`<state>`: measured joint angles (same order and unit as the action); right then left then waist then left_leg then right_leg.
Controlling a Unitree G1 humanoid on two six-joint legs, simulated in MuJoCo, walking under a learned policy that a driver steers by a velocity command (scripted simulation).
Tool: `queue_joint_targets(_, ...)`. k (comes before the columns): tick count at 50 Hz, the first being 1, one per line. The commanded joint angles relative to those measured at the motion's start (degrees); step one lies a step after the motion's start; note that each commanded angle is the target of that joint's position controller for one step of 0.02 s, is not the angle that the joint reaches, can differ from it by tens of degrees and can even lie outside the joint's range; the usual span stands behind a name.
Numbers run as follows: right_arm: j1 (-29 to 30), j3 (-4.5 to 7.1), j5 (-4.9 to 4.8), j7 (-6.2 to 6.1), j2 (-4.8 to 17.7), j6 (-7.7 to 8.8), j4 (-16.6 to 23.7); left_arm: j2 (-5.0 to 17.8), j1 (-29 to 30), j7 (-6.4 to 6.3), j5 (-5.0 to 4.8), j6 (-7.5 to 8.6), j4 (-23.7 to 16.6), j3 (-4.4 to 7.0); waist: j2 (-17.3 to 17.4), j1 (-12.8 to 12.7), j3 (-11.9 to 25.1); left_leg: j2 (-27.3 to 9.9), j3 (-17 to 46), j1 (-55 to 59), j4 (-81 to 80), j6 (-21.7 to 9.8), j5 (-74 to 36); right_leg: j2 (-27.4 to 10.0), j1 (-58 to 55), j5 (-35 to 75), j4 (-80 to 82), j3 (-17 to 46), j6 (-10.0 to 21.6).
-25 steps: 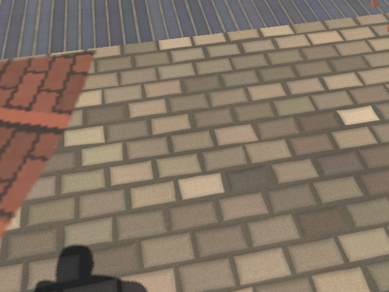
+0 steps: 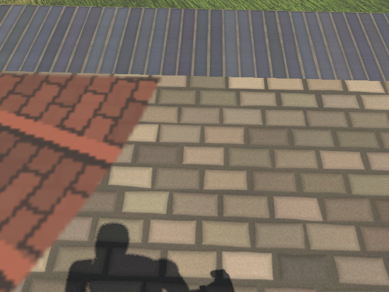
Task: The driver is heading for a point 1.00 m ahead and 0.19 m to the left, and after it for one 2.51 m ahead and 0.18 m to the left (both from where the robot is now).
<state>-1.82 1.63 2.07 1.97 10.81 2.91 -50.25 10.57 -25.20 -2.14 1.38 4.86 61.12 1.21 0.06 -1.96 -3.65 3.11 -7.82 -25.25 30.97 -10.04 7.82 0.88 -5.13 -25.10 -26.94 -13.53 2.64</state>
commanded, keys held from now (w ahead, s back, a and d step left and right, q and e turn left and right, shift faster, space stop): w+q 0.60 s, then w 0.40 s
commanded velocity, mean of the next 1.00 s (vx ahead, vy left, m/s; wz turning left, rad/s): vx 0.50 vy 0.00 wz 0.45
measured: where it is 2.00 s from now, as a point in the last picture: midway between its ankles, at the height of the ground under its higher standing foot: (143, 147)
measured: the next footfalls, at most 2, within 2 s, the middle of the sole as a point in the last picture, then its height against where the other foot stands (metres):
right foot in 0.52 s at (229, 281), level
left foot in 1.02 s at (142, 244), level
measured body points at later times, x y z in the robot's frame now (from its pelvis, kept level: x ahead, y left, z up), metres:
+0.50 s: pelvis +0.28 +0.00 +0.01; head +0.32 +0.01 +0.46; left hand +0.45 +0.27 -0.07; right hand +0.30 -0.29 -0.12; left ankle +0.11 +0.05 -0.72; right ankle +0.44 -0.08 -0.71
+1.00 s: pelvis +0.51 +0.09 +0.01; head +0.54 +0.11 +0.46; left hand +0.35 +0.29 -0.13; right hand +0.81 +0.00 -0.07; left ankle +0.56 +0.21 -0.71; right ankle +0.45 -0.08 -0.72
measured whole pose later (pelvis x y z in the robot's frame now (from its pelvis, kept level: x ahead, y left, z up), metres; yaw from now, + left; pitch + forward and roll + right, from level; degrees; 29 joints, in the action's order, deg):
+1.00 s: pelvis +0.51 +0.09 +0.01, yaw +27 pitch +2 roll -2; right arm -1.8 0.6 2.7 3.0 12.9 2.3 -41.8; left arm 13.5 -26.3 0.9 0.8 4.2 53.5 2.2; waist 1.0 -4.7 -1.3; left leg -0.9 -3.4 -26.2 30.3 -4.7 9.3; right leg -0.6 -1.6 -21.1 -18.2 -7.7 -0.8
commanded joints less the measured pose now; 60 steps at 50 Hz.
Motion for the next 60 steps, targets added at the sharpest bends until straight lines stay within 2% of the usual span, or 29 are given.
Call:
queue_joint_targets(1, -22.69, 5.96, 0.47, -1.54, 16.72, -0.60, -1.99, 5.86, 0.10, 1.02, -1.68, 0.79, -7.82, 1.55, 13.26, 9.29, 18.13, -20.63, 37.98, 43.61, -6.92, -14.52, 1.52, -0.75, 35.66, 8.19, -54.74, 0.95, -1.62)
queue_joint_targets(2, -22.14, 5.87, -0.93, -1.29, 16.87, -1.37, -2.02, 9.54, 3.98, 1.54, -1.07, 1.46, -9.87, 2.15, 5.12, 9.18, 20.19, -23.70, 49.56, 45.04, -13.02, -18.43, -1.16, 1.95, 45.71, -2.35, -61.91, 13.87, -1.10)
queue_joint_targets(4, -16.11, 4.60, -1.50, -1.79, 11.07, -1.18, -2.13, 8.73, 9.28, 1.89, -1.11, 2.65, -11.88, 1.92, -2.45, 5.23, 5.44, -19.90, 35.01, 29.70, -16.33, -12.59, -5.28, -4.78, 47.67, 5.81, -51.88, 16.22, -0.64)
queue_joint_targets(5, -14.26, 4.01, -1.41, -2.00, 9.20, -0.70, -2.04, 8.36, 10.09, 1.80, -0.42, 2.01, -12.27, 2.10, -4.16, 2.86, 2.60, -16.47, 30.63, 23.61, -17.11, -9.79, -9.63, -6.39, 44.30, 6.37, -46.50, 16.46, -1.25)
queue_joint_targets(6, -12.97, 3.62, -1.60, -2.27, 8.40, -0.24, -1.76, 7.63, 8.89, 1.86, 0.74, 0.75, -12.17, 1.94, -3.80, 1.03, 1.94, -13.86, 26.94, 19.08, -17.63, -8.54, -13.26, -6.79, 40.50, 6.51, -43.80, 16.15, -2.18)
queue_joint_targets(8, -14.01, 3.59, -2.02, -2.16, 9.34, 0.93, -1.74, 6.48, 8.07, 2.35, 1.67, -1.42, -12.74, 1.81, -1.70, -0.14, 2.95, -11.33, 23.92, 16.10, -17.97, -7.89, -18.20, -6.88, 37.67, 6.66, -39.38, 15.16, -3.70)
queue_joint_targets(11, -16.86, 4.17, -2.07, -2.00, 11.74, 1.28, -1.75, 6.52, 14.02, 2.77, 1.53, -2.49, -15.80, 1.71, 0.85, 0.96, 1.83, -9.09, 22.34, 14.20, -19.26, -6.59, -18.25, -7.01, 39.85, 12.49, -31.42, 13.37, -5.55)
queue_joint_targets(20, -25.91, 4.42, -1.20, -2.43, 12.54, 0.30, -1.02, 7.62, 31.62, 3.39, 0.37, -1.91, -23.60, 0.78, 4.10, 7.80, 1.35, -9.46, 26.88, 26.20, -14.46, -3.18, -21.61, -3.05, 43.98, 22.39, -11.25, 13.62, -4.76)
queue_joint_targets(23, -22.84, 4.85, -0.89, -3.04, 14.12, 0.37, 0.60, 9.51, 27.72, 3.20, 0.01, -1.06, -23.77, 1.13, 5.22, 4.62, 1.98, -10.24, 28.69, 24.68, -10.57, -0.61, -24.98, -1.39, 33.75, 19.03, -4.38, 14.68, -2.85)
queue_joint_targets(25, -19.56, 5.11, -1.18, -2.39, 15.28, 0.95, 1.78, 12.34, 14.83, 2.14, -0.05, -0.11, -20.14, 2.39, 3.00, -1.64, 7.75, -6.65, 26.72, 20.17, 2.35, 2.02, -32.25, 0.56, 15.18, 17.92, 0.67, 13.71, -0.62)
queue_joint_targets(26, -19.59, 4.44, -1.89, -1.76, 12.77, 1.49, 2.94, 15.59, 6.38, 1.22, 1.05, 0.56, -19.19, 3.32, -1.34, -5.01, 14.67, -2.89, 23.76, 13.52, 16.03, 3.35, -22.20, -7.84, 1.83, 11.56, 2.27, 21.55, 1.76)
queue_joint_targets(27, -23.64, 3.00, -3.58, -1.78, 6.19, 1.56, 5.04, 20.26, 2.98, 0.55, 2.61, 0.21, -19.79, 4.23, -12.56, -3.33, 21.09, 4.69, 16.86, -2.60, 32.39, 5.09, 15.51, -24.05, -12.08, 5.31, 5.75, 43.42, 5.68)
queue_joint_targets(28, -27.04, 3.45, -2.29, -2.06, 10.26, 0.95, 5.22, 19.91, 5.66, 0.91, 1.59, -0.84, -19.77, 4.63, -16.15, 0.01, 22.51, 3.45, 15.11, -9.62, 40.53, 4.77, 23.51, -27.58, -9.47, -0.14, 10.50, 59.45, 9.93)
queue_joint_targets(29, -24.75, 3.71, -1.12, -2.19, 11.81, 0.07, 3.85, 13.73, 10.32, 1.18, 1.08, -1.24, -21.03, 3.41, -6.72, 1.24, 13.12, -0.72, 14.89, -11.65, 43.15, 4.89, 18.17, -25.29, -1.24, -5.10, 11.43, 51.52, 9.15)
queue_joint_targets(30, -20.89, 3.50, -0.69, -1.54, 11.11, -0.18, 4.05, 9.82, 12.95, 1.44, 0.64, -1.15, -21.06, 2.45, -1.74, 1.05, 6.72, -2.61, 13.88, -10.86, 40.72, 5.44, 13.80, -21.49, 6.28, -0.84, 12.73, 41.42, 7.85)
queue_joint_targets(32, -19.17, 3.24, 0.25, -0.45, 9.25, -0.92, 4.71, 8.61, 12.06, 1.51, 0.72, -0.43, -19.35, 1.92, -5.31, 2.22, 3.28, -4.78, 13.37, -7.86, 36.37, 6.32, 11.22, -16.55, 12.93, 11.71, 14.87, 30.10, 6.00)
queue_joint_targets(35, -18.32, 2.72, 0.27, 0.40, 7.83, -1.85, 5.45, 9.34, 8.57, 2.47, -0.03, 1.50, -16.96, 2.25, -5.94, 2.94, 3.80, -4.27, 13.37, -7.78, 34.30, 6.78, 9.36, -15.60, 13.44, 25.66, 15.83, 23.86, 7.33)
queue_joint_targets(37, -14.75, 2.39, 0.35, 0.73, 7.47, -1.88, 6.58, 9.62, 7.27, 2.80, -0.22, 2.01, -15.88, 2.42, -5.60, 2.65, 3.18, -4.48, 13.51, -10.87, 30.78, 7.34, 6.22, -15.32, 12.19, 26.94, 17.52, 20.77, 7.85)
queue_joint_targets(42, -3.28, 0.55, 0.23, 1.76, 5.45, -1.20, 10.25, 10.08, 4.82, 3.05, -0.62, 1.47, -13.70, 2.53, -5.50, 0.91, 1.11, -5.62, 7.74, -7.81, 12.41, 8.58, -2.96, -12.38, 13.38, 28.77, 19.16, 12.96, 6.74)
queue_joint_targets(46, 1.61, 0.12, 0.12, 1.42, 6.36, -0.77, 11.91, 12.21, 0.47, 2.98, -0.59, 0.74, -11.35, 3.03, -5.89, -0.47, 0.49, -5.20, 4.21, -3.52, 4.22, 7.06, -0.68, -14.68, 9.44, 33.12, 17.00, 13.36, 6.35)
queue_joint_targets(48, 0.44, 0.34, 0.37, 0.87, 7.13, -0.39, 11.73, 13.10, -0.19, 2.79, -0.52, 0.02, -10.43, 3.23, -6.02, 0.46, 1.02, -3.76, 3.25, -0.12, 1.09, 5.42, 3.04, -15.60, 6.57, 40.14, 12.86, 13.23, 5.91)
queue_joint_targets(50, -11.54, 1.36, 1.28, -0.05, 8.66, 0.65, 7.37, 12.21, -0.62, 2.62, -0.92, -0.64, -9.70, 2.78, -2.83, 5.70, 7.51, -1.01, 2.55, 16.61, -5.25, 3.08, 1.79, -12.21, 8.51, 49.30, -3.07, 9.38, 4.06)
queue_joint_targets(51, -21.52, 2.54, 2.32, -0.82, 12.39, 1.10, 5.20, 10.22, 0.44, 2.61, -1.04, -0.57, -11.54, 1.98, 1.87, 9.83, 14.40, -10.62, 13.10, 30.49, -6.38, 0.37, 7.04, -9.82, 17.85, 35.58, -17.51, 7.39, 2.55)
queue_joint_targets(52, -25.08, 4.15, 2.11, -1.61, 19.11, 0.80, 4.68, 3.96, -3.76, 3.16, -2.04, -0.49, -14.31, 0.55, 16.35, 8.11, 20.20, -27.55, 40.26, 45.64, -12.06, -7.10, 9.34, 0.00, 39.09, -1.69, -37.67, 5.43, -0.06)
queue_joint_targets(53, -23.84, 4.17, -0.33, -1.95, 17.17, 0.22, 4.86, 10.77, 0.02, 2.35, -0.65, -1.15, -13.35, 2.40, 8.16, 9.06, 17.66, -27.02, 42.57, 41.27, -14.47, -7.12, 8.60, -0.85, 44.59, -4.73, -43.98, 13.61, 0.78)
queue_joint_targets(54, -19.06, 3.13, -0.60, -2.00, 13.80, 0.37, 5.08, 10.49, 3.30, 2.57, -0.96, -1.04, -14.20, 2.60, 5.52, 6.78, 10.06, -24.11, 32.95, 34.51, -14.81, -5.30, 5.13, -3.30, 45.69, -0.04, -43.90, 15.82, 1.57)
queue_joint_targets(56, -14.14, 1.69, -0.55, -1.73, 8.56, 1.35, 5.02, 8.65, 3.64, 2.97, -1.03, -1.44, -13.11, 2.41, 4.25, 3.31, 4.36, -19.22, 21.82, 23.37, -18.81, -0.96, -1.48, -5.81, 40.52, 5.48, -37.78, 16.16, 1.33)
queue_joint_targets(58, -13.71, 1.25, -0.68, -1.95, 7.02, 2.29, 4.29, 7.38, 1.51, 3.63, 0.14, -2.98, -11.71, 2.43, 5.32, 1.49, 3.30, -17.09, 16.44, 18.59, -21.50, 0.70, -4.70, -5.78, 36.48, 8.15, -36.63, 15.95, 0.39)
queue_joint_targets(60, -14.93, 1.60, -1.04, -2.07, 8.03, 3.24, 3.18, 6.64, 3.15, 4.26, 0.22, -3.76, -12.22, 2.62, 4.41, 0.65, 2.19, -17.04, 12.97, 18.44, -23.43, 0.37, -7.80, -5.79, 38.68, 11.36, -36.21, 15.99, -0.15)
Velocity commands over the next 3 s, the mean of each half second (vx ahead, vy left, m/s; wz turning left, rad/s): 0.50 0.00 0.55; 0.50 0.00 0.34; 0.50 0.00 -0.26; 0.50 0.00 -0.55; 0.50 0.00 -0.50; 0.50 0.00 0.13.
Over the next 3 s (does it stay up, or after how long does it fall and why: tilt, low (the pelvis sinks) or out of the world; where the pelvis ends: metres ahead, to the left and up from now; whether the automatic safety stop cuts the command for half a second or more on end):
stays up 1.50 0.14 0.02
